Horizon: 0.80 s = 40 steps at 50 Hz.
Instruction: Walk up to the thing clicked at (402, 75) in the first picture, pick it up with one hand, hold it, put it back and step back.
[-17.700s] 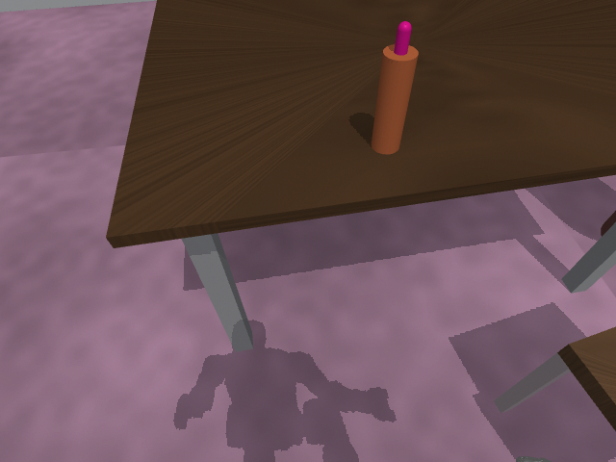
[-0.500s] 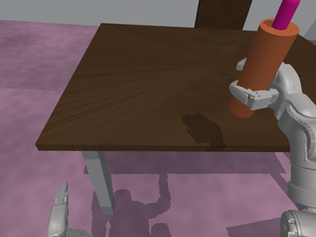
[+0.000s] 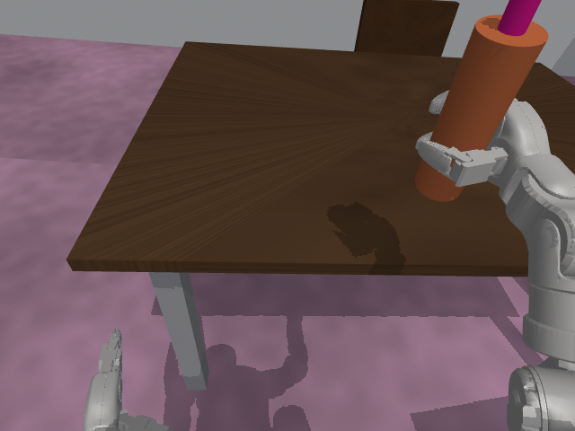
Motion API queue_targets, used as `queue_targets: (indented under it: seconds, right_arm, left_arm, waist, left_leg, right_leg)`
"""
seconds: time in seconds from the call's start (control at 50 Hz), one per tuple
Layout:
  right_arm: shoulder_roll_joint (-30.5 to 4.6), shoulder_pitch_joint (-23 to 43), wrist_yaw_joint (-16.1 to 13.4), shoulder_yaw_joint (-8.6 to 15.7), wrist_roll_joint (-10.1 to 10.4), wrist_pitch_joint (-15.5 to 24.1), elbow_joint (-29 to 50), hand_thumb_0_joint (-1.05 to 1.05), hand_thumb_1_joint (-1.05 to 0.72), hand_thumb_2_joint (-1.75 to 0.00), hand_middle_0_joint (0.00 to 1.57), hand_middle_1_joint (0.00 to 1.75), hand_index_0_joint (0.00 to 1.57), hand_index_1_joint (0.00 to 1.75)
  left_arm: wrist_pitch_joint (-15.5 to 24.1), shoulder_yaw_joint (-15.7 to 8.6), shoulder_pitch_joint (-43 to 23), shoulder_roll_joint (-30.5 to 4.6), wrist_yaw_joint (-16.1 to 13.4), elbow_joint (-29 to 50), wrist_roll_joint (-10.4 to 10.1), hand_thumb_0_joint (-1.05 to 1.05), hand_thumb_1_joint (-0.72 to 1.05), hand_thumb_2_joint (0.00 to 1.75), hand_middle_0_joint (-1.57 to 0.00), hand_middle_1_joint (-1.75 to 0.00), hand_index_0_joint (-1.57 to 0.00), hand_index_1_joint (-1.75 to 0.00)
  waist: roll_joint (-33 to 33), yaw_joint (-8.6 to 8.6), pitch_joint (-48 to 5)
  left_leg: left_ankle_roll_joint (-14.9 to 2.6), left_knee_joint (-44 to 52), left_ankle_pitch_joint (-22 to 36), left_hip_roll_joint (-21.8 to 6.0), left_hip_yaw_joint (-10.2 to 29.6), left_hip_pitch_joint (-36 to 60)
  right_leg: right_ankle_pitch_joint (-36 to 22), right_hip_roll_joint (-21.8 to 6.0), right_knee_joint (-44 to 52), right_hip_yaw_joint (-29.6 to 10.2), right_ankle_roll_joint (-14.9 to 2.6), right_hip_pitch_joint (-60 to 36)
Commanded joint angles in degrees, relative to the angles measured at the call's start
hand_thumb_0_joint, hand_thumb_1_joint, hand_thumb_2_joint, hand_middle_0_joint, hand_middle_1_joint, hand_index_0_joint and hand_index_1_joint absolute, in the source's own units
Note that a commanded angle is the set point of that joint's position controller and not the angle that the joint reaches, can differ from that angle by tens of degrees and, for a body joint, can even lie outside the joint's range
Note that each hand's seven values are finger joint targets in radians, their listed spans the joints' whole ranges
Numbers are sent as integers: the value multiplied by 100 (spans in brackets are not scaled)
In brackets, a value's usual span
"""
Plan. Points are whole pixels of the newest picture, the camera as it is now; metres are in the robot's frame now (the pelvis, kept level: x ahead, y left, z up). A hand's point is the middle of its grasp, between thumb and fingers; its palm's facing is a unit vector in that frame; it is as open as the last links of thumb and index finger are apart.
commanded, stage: hold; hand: right
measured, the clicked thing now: (476, 103) +0.33 -0.15 +0.32
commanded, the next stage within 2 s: crouch in 0.12 s
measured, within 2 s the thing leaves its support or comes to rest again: neither
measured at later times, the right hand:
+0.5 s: hand (439, 157) +0.35 -0.15 +0.24, palm faces +0.03 +1.00 -0.04, open 8.1 cm
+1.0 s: hand (399, 174) +0.43 -0.15 +0.16, palm faces +0.05 +1.00 -0.04, open 8.1 cm
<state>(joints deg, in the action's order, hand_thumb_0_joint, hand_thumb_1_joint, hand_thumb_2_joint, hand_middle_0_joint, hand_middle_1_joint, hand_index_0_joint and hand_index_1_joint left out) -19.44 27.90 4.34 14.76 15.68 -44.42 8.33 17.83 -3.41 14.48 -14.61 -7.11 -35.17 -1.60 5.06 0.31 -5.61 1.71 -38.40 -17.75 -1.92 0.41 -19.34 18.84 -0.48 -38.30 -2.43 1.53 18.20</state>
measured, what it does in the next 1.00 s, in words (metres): stands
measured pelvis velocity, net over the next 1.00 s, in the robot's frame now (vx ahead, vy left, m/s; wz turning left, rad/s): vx -0.01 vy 0.00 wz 0.03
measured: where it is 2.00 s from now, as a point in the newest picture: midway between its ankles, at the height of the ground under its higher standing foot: outside the picture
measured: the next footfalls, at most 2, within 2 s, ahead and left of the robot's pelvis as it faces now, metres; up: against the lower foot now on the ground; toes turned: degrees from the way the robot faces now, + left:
none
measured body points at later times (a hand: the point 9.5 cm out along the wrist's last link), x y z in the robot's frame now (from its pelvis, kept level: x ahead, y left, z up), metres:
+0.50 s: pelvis -0.01 +0.00 +0.00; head -0.04 +0.03 +0.45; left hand +0.17 +0.27 -0.05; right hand +0.35 -0.21 +0.25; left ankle +0.03 +0.14 -0.72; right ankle +0.02 -0.14 -0.72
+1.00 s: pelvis -0.01 +0.00 -0.01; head +0.00 +0.02 +0.44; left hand +0.14 +0.27 -0.05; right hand +0.42 -0.20 +0.16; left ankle +0.03 +0.14 -0.72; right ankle +0.02 -0.14 -0.72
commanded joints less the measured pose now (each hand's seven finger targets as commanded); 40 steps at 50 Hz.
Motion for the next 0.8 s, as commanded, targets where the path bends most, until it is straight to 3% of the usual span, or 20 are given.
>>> queue_targets:
  seconds: [0.0, 0.06, 0.12, 0.22, 0.26, 0.34, 0.38, 0.42, 0.44, 0.46, 0.48, 0.52, 0.56, 0.58, 0.62, 0.66, 0.7, 0.72, 0.76, 0.78]
  right_arm:
    - [-1573, 3513, -57, 1010, 79, 794, 1589, 0, -21, -132, 129, 144, 133, 144]
    - [-1670, 3595, -33, 1062, 70, 816, 1717, 0, -22, -132, 129, 144, 134, 144]
    - [-1467, 3442, -14, 936, 87, 832, 1841, 0, -21, -132, 130, 144, 134, 144]
    - [-1372, 3487, 20, 781, 39, 901, 2076, 0, -26, -136, 136, 148, 139, 148]
    - [-1474, 3537, 7, 819, 50, 921, 2016, 0, -37, -137, 137, 149, 140, 149]
    - [-1303, 3608, -92, 702, 60, 958, 1519, 0, -35, -138, 137, 149, 141, 149]
    - [-1255, 3780, -128, 632, -6, 1037, 1087, 0, -33, -139, 137, 151, 142, 151]
    - [-1142, 3674, -132, 592, -63, 1136, 350, 0, -33, -138, 137, 150, 141, 151]
    - [-1345, 3996, -146, 667, -122, 1246, 431, 0, -32, -138, 136, 150, 140, 150]
    - [-1227, 4029, -134, 571, -170, 1367, 65, 0, -34, -139, 137, 150, 141, 150]
    - [-1104, 4123, -117, 470, -184, 1498, 9, 0, -35, -138, 137, 150, 141, 150]
    - [-1455, 4367, -114, 669, -228, 1758, -196, 0, -35, -139, 138, 151, 141, 151]
    - [-1224, 4553, -62, 398, -257, 2060, -370, 0, -36, -138, 138, 150, 141, 150]
    - [-1445, 4666, -75, 546, -263, 2223, -410, 0, -35, -138, 137, 150, 141, 150]
    - [-1443, 4965, -75, 399, -288, 2528, -215, 0, -35, -135, 135, 147, 138, 147]
    - [-1732, 4793, -118, 643, -282, 2743, -618, 0, -34, -132, 133, 144, 136, 144]
    - [-1645, 4951, -159, 539, -277, 3003, -593, 0, -37, -131, 134, 143, 136, 143]
    - [-2019, 5278, -215, 718, -312, 3151, -272, 0, -33, -132, 132, 143, 135, 143]
    - [-1919, 4943, -248, 688, -328, 3294, -742, 0, -35, -131, 133, 143, 136, 143]
    - [-1755, 4791, -250, 600, -324, 3364, -949, 0, -36, -132, 133, 143, 136, 143]
  left_arm:
    - [344, -243, -617, -614, -16, 1092, 5, 0, -56, 5, -5, -4, -4, -5]
    - [325, -112, -616, -464, 37, 1084, -4, 0, -57, 6, -5, -4, -4, -5]
    - [344, -300, -722, -632, 37, 1227, -22, 0, -57, 6, -5, -4, -4, -5]
    - [331, -173, -775, -538, 45, 1193, -22, 0, -54, 4, -5, -6, -5, -5]
    - [359, -427, -826, -853, -7, 1235, -6, 0, -55, 5, -5, -5, -5, -5]
    - [432, -429, -964, -846, -83, 1372, 12, 0, -54, 5, -5, -6, -5, -5]
    - [394, -317, -630, -637, -74, 821, 33, 0, -54, 4, -5, -5, -5, -5]
    - [484, -469, -802, -831, -70, 1029, 49, 0, -53, 4, -5, -5, -6, -5]
    - [452, -484, -503, -778, -46, 578, 65, 0, -54, 4, -5, -5, -5, -5]
    - [505, -323, -590, -659, -23, 850, 70, 0, -54, 4, -5, -5, -6, -5]
    - [530, -413, -575, -706, -25, 835, 76, 0, -54, 4, -5, -5, -6, -5]
    - [559, -381, -379, -676, -7, 680, 76, 0, -54, 4, -6, -5, -6, -5]
    - [653, -316, -730, -666, 10, 1103, 79, 0, -54, 4, -6, -5, -6, -5]
    - [656, -543, -714, -867, -30, 1015, 90, 0, -53, 4, -6, -5, -6, -5]
    - [687, -317, -702, -724, -28, 1283, 106, 0, -54, 4, -5, -5, -6, -5]
    - [667, -312, -664, -667, -79, 989, 105, 0, -54, 5, -5, -5, -6, -5]
    - [683, -51, -998, -524, -65, 1384, 103, 0, -53, 4, -5, -5, -6, -5]
    - [653, -293, -932, -748, -117, 1356, 130, 0, -54, 5, -5, -5, -6, -5]
    - [553, -47, -640, -562, -136, 1205, 149, 0, -53, 4, -5, -6, -6, -5]
    - [553, -125, -706, -661, -165, 1444, 152, 0, -53, 5, -5, -5, -6, -5]
  waist:
    - [-353, -5, -1460]
    - [-308, 35, -1456]
    - [-315, 5, -1546]
    - [-227, 7, -1596]
    - [-247, -87, -1525]
    - [-495, -120, -1292]
    - [-273, -191, -1092]
    - [-438, -227, -1104]
    - [-210, -214, -1071]
    - [-351, -257, -1130]
    - [-415, -312, -1207]
    - [-270, -279, -1328]
    - [-447, -320, -1601]
    - [-443, -319, -1769]
    - [-279, -310, -2264]
    - [-214, -215, -2053]
    - [-126, -147, -2404]
    - [41, -161, -2597]
    - [-194, -195, -2296]
    - [-256, -266, -2404]
  left_leg:
    - [-17, 638, 948, 168, -378, 305]
    - [-3, 683, 884, 131, -343, 331]
    - [-8, 652, 1049, 138, -336, 346]
    - [-52, 618, 977, 173, -360, 220]
    - [-51, 645, 823, 179, -361, 200]
    - [0, 702, 694, 168, -360, 179]
    - [-15, 696, 593, 169, -337, -57]
    - [3, 661, 644, 183, -359, -101]
    - [-17, 646, 598, 161, -334, -180]
    - [-2, 625, 629, 154, -320, -191]
    - [-3, 602, 617, 161, -326, -249]
    - [-16, 579, 600, 132, -269, -251]
    - [6, 530, 696, 125, -243, -138]
    - [3, 484, 802, 117, -214, -104]
    - [-17, 415, 999, 116, -190, -7]
    - [-8, 413, 904, 106, -145, 6]
    - [-45, 365, 1062, 119, -146, 147]
    - [-65, 327, 1083, 125, -126, 145]
    - [-59, 327, 1109, 149, -123, 132]
    - [-56, 322, 1159, 174, -148, 132]
  right_leg:
    - [-971, 170, 532, 204, -163, -545]
    - [-862, 206, 505, 251, -190, -499]
    - [-1019, 195, 487, 238, -194, -620]
    - [-1075, 134, 518, 174, -152, -752]
    - [-862, 130, 569, 149, -161, -753]
    - [-619, 145, 579, 166, -187, -565]
    - [-477, 137, 596, 180, -169, -489]
    - [-478, 113, 600, 159, -165, -421]
    - [-427, 113, 599, 163, -145, -417]
    - [-430, 117, 554, 176, -168, -408]
    - [-405, 103, 556, 161, -175, -411]
    - [-371, 98, 496, 176, -178, -431]
    - [-450, 111, 415, 192, -203, -394]
    - [-532, 109, 368, 196, -207, -458]
    - [-725, 114, 288, 206, -204, -587]
    - [-640, 123, 258, 223, -214, -336]
    - [-825, 99, 239, 207, -192, -430]
    - [-846, 90, 217, 204, -176, -495]
    - [-848, 79, 204, 205, -195, -353]
    - [-889, 64, 209, 197, -192, -425]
